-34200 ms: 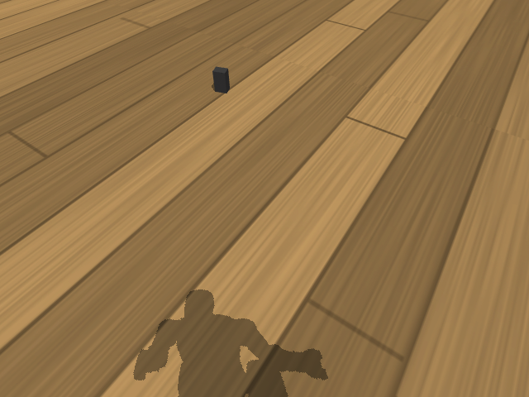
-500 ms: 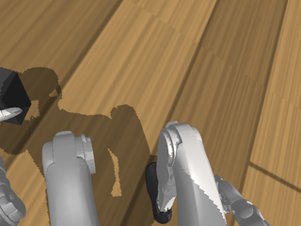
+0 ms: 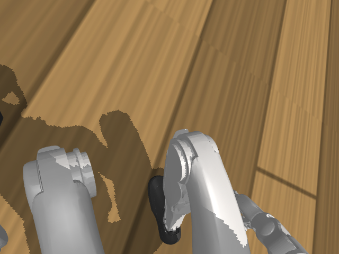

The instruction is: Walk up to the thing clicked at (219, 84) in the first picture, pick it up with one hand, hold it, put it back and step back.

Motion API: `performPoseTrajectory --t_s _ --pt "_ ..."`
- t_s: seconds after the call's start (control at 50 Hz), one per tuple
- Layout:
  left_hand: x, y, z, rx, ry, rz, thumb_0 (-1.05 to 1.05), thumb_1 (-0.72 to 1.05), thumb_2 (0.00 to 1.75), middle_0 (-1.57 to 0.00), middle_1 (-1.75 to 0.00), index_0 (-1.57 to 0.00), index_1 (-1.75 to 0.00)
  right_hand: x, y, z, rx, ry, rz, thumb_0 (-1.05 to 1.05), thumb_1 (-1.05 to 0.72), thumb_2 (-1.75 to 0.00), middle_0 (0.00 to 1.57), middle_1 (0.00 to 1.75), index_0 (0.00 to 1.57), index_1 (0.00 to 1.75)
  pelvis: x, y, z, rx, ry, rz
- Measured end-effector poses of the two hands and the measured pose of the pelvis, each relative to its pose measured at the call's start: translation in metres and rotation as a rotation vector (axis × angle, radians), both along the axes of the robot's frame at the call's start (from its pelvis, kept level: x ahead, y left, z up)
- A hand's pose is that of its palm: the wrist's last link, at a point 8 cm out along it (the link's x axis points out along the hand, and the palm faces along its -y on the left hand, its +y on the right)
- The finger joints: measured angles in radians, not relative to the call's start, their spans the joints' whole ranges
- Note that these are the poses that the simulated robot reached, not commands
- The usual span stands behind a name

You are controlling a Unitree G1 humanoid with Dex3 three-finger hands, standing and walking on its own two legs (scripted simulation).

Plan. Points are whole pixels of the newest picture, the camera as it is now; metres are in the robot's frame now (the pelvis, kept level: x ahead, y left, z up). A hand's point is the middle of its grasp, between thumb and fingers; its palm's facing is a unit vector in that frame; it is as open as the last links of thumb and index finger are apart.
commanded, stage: lower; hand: left
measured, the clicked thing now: out of the picture +0.40 +0.34 -0.16
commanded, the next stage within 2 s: loosen in 1.18 s
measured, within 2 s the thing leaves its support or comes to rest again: rests again in 1.94 s
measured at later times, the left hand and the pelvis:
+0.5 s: hand out of the picture +0.40 +0.36 -0.15, palm faces +0.56 -0.83 -0.03, open 13.0 cm; pelvis -0.01 +0.00 -0.01, yaw -2 degrees
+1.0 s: hand out of the picture +0.40 +0.35 -0.17, palm faces +0.56 -0.83 -0.02, open 13.0 cm; pelvis -0.01 +0.01 -0.01, yaw -3 degrees
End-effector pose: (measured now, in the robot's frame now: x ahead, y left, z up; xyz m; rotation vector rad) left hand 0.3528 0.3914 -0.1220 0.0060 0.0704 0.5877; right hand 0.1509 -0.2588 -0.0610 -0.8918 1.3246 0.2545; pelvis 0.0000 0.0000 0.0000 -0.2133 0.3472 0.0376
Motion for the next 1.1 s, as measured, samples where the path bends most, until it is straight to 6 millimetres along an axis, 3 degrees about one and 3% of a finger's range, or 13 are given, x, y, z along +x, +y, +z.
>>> performPoseTrajectory --t_s 0.68,1.1 --pt "0.004 -0.001 -0.032 -0.004 0.004 0.010 -0.01 -0.61 0.56 -0.61 -0.89 -0.62 -0.89 -0.005 0.008 0.016 -0.070 0.019 0.119 0.00 -0.93 -0.90 0.20 0.30 0.20 0.30 -0.009 0.007 -0.007 -0.041 -0.090 -0.024" --pt "0.004 -0.006 -0.046 -0.012 0.004 0.004 -0.01 -0.61 0.56 -0.62 -0.88 -0.63 -0.88 0.006 0.018 0.023 -0.091 0.011 0.178 0.00 -0.92 -0.90 0.20 0.30 0.20 0.30 -0.010 0.010 -0.007 -0.065 -0.108 -0.034"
